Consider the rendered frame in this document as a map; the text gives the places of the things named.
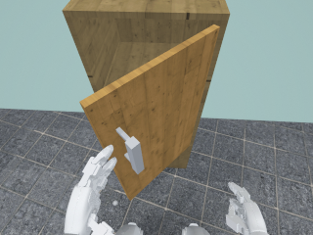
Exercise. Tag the cupboard door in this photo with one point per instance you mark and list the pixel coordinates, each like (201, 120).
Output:
(158, 104)

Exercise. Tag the robot thigh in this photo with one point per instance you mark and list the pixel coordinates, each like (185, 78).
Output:
(129, 229)
(194, 230)

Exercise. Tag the left robot hand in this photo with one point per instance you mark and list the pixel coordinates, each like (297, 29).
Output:
(85, 196)

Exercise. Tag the robot left thigh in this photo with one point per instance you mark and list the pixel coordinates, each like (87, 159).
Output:
(129, 229)

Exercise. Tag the robot right thigh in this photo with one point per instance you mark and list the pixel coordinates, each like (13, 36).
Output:
(194, 230)

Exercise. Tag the right robot hand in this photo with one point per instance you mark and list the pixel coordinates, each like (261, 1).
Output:
(249, 218)

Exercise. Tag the handle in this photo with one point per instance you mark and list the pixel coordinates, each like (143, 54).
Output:
(134, 152)

